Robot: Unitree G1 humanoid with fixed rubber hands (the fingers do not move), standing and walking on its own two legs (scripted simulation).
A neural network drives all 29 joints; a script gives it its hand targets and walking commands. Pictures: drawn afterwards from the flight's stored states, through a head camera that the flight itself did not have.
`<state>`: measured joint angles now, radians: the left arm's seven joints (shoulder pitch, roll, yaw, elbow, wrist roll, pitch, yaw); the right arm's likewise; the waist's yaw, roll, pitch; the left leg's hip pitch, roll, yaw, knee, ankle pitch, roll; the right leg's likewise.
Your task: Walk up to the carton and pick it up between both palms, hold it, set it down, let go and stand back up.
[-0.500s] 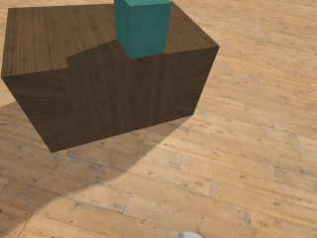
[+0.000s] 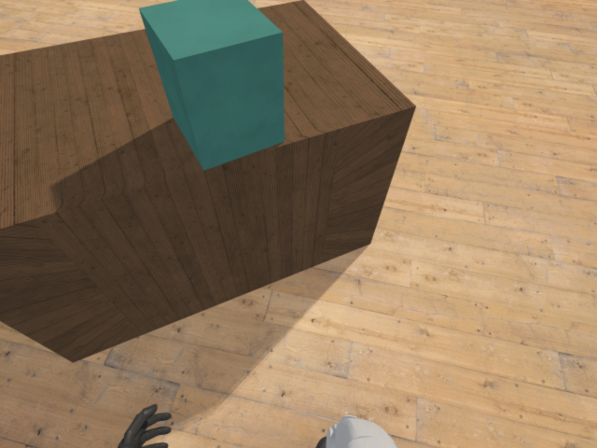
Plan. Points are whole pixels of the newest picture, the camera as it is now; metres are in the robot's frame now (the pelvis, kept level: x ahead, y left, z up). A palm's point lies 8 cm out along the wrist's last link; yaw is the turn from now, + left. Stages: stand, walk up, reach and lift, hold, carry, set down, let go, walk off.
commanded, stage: walk up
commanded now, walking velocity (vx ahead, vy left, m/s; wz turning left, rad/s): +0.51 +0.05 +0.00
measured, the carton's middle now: (219, 81) +0.80 +0.11 +0.03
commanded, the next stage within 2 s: none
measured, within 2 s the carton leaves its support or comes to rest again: neither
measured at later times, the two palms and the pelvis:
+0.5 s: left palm (107, 443) +0.17 +0.27 -0.14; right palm (349, 267) +0.42 -0.13 -0.12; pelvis +0.25 +0.06 +0.00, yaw +1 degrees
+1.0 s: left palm (135, 269) +0.44 +0.27 -0.11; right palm (365, 319) +0.32 -0.14 -0.14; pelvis +0.34 +0.06 +0.02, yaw -1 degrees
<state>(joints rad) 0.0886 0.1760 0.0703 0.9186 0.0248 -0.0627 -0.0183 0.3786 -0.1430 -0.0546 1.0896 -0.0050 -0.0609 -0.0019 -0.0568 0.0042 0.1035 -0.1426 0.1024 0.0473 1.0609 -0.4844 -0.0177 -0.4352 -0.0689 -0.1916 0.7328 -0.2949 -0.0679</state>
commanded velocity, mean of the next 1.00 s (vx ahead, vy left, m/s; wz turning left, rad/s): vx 0.23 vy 0.05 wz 0.00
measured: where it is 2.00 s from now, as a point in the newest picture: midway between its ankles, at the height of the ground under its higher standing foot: (323, 375)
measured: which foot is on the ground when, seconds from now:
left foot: up 0.00-0.42, down 0.44-1.00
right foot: down 0.00-0.46, up 0.48-0.92, down 0.94-1.00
